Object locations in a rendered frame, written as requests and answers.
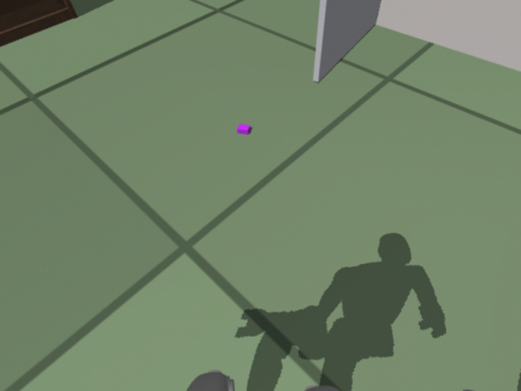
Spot bookshelf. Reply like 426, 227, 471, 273
0, 0, 77, 46

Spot small box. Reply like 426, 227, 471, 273
237, 124, 251, 134

